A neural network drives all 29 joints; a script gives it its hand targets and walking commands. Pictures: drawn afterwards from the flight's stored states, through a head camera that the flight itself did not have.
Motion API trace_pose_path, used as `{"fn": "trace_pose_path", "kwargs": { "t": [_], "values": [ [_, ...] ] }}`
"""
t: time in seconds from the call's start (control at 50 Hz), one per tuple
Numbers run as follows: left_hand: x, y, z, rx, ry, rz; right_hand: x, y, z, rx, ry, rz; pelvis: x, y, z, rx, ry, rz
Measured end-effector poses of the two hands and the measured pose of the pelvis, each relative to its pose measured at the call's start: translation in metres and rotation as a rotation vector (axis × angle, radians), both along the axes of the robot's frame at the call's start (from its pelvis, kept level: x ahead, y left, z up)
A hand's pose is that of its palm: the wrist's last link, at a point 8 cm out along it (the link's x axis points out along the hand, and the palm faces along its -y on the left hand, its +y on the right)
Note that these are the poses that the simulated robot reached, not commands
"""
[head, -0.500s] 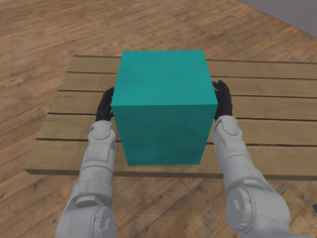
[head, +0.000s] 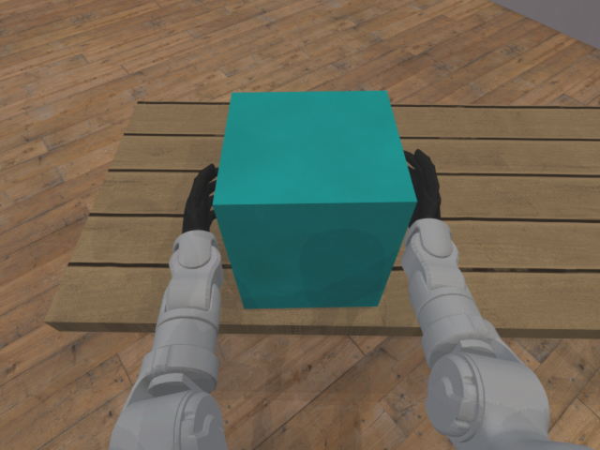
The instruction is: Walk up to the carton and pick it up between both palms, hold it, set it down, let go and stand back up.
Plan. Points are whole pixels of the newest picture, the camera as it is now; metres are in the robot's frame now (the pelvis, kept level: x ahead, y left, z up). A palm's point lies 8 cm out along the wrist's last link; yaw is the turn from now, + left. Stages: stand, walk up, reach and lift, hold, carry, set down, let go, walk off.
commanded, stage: set down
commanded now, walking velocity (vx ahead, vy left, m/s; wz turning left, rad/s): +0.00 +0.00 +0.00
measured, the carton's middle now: (310, 207) +0.46 +0.03 +0.04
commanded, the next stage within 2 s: none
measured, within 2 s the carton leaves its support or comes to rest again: neither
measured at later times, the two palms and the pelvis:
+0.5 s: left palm (199, 229) +0.39 +0.18 +0.06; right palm (421, 213) +0.44 -0.12 +0.07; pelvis +0.00 +0.00 +0.00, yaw -1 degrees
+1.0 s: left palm (201, 234) +0.39 +0.17 +0.05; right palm (424, 215) +0.43 -0.12 +0.06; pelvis +0.00 +0.00 +0.00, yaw -1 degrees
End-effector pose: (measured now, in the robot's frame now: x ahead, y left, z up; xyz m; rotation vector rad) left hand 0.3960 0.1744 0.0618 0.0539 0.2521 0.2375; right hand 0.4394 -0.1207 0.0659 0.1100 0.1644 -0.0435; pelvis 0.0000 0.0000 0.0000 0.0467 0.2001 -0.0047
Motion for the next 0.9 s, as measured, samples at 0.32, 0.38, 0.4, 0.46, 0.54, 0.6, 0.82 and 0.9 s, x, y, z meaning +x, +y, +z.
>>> {"fn": "trace_pose_path", "kwargs": {
  "t": [0.32,0.38,0.4,0.46,0.54,0.6,0.82,0.9],
  "values": [
    [-0.003,0.002,-0.003,-0.013,-0.017,0.005,-0.002,0.002,0.002,-0.014,-0.012,0.005,-0.002,0.003,0.0,-0.004,0.0,-0.006],
    [-0.003,0.002,-0.003,-0.011,-0.018,0.004,-0.003,0.001,0.001,-0.014,-0.009,0.008,-0.002,0.003,0.0,-0.004,0.001,-0.007],
    [-0.003,0.001,-0.003,-0.008,-0.017,0.003,-0.003,0.001,0.001,-0.012,-0.009,0.009,-0.002,0.003,0.0,-0.003,0.001,-0.007],
    [-0.004,0.001,-0.004,-0.002,-0.017,0.002,-0.004,0.0,0.0,-0.011,-0.007,0.011,-0.003,0.002,0.0,-0.003,0.001,-0.008],
    [-0.004,0.001,-0.004,-0.003,-0.019,0.001,-0.004,0.0,0.0,-0.012,-0.007,0.014,-0.003,0.002,0.0,-0.003,0.001,-0.009],
    [-0.004,0.001,-0.005,-0.004,-0.02,0.001,-0.004,0.0,0.0,-0.015,-0.008,0.015,-0.003,0.002,0.0,-0.003,0.001,-0.009],
    [-0.006,0.002,-0.008,-0.011,-0.022,0.006,-0.005,-0.001,0.0,-0.025,-0.008,0.031,-0.004,0.003,0.0,-0.003,0.0,-0.011],
    [-0.006,0.001,-0.013,-0.032,0.003,0.007,-0.005,-0.003,-0.002,-0.029,0.003,0.038,-0.004,0.003,0.0,-0.003,0.0,-0.011]
  ]
}}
